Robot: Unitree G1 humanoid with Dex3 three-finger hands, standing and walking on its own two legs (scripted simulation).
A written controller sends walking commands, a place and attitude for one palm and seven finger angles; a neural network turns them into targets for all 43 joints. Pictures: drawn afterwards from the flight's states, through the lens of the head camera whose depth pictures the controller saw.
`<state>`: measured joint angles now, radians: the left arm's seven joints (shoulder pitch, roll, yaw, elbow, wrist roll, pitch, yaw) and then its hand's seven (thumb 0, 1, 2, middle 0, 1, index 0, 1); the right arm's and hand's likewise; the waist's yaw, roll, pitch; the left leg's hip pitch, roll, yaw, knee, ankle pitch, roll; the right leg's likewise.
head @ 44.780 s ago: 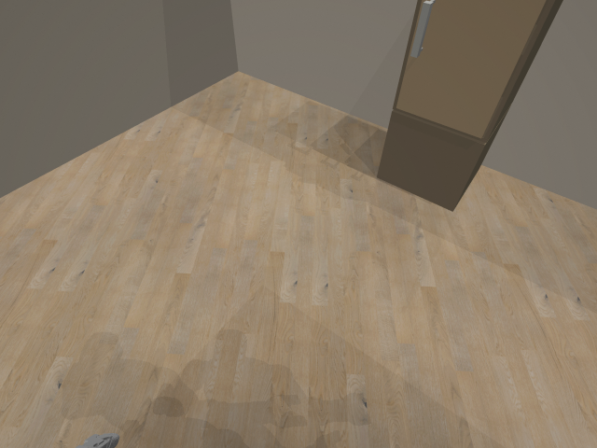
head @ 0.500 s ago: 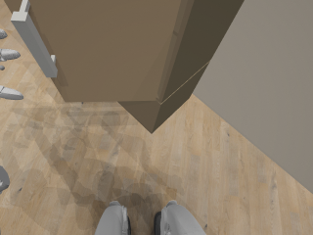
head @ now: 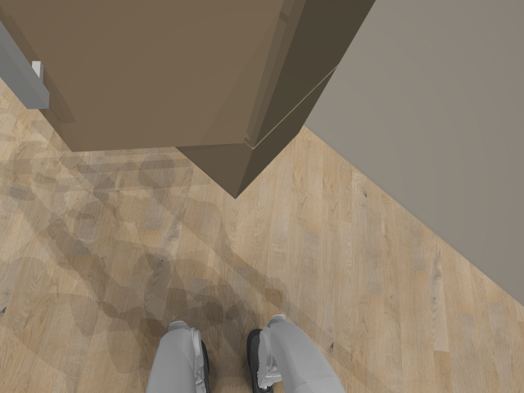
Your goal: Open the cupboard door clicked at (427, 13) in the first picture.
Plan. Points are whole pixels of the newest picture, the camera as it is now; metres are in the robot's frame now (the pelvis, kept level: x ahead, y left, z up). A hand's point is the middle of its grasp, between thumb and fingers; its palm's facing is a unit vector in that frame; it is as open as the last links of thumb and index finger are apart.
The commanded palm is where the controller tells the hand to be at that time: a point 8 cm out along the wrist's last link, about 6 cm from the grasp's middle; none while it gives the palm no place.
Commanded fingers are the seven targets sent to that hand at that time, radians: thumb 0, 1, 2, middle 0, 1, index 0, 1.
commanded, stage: move the hooked fingers beside the handle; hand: left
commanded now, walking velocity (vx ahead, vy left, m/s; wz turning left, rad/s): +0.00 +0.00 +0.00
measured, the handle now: (3, 36) +0.55 +0.27 +0.08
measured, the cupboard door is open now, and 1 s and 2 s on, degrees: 49 49 48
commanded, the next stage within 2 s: slide the fingers in behind the handle in 0.56 s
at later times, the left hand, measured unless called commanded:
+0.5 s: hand out of the picture +0.51 +0.33 +0.09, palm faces +0.07 -1.00 +0.00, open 13.9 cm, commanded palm +0.50 +0.36 +0.08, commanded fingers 0.00 -0.50 0.30 -0.30 -1.20 -0.30 -1.20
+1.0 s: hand out of the picture +0.51 +0.31 +0.08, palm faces +0.08 -1.00 -0.01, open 13.9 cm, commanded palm +0.50 +0.33 +0.08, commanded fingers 0.00 -0.50 0.30 -0.30 -1.20 -0.30 -1.20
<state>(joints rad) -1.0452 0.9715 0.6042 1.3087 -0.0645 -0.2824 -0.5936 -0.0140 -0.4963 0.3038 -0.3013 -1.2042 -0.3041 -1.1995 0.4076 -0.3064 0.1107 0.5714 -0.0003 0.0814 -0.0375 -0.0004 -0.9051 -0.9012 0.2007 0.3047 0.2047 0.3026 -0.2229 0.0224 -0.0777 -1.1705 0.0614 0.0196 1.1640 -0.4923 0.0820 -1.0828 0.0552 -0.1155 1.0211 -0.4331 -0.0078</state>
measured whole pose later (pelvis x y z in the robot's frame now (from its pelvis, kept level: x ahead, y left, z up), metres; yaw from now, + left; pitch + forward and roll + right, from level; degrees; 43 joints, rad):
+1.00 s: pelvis +0.00 -0.01 +0.01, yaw +1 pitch +27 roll -7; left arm -0.99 0.86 0.56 1.25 -0.09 -0.31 -0.52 -0.01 -0.50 0.30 -0.30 -1.20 -0.31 -1.22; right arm 0.39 -0.30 0.10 0.59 0.00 0.09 -0.03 0.00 -0.91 -0.90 0.20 0.30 0.20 0.30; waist -0.21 0.02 -0.09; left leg -1.13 0.06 0.01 1.14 -0.49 0.07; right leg -1.04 0.06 -0.12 1.00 -0.44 -0.02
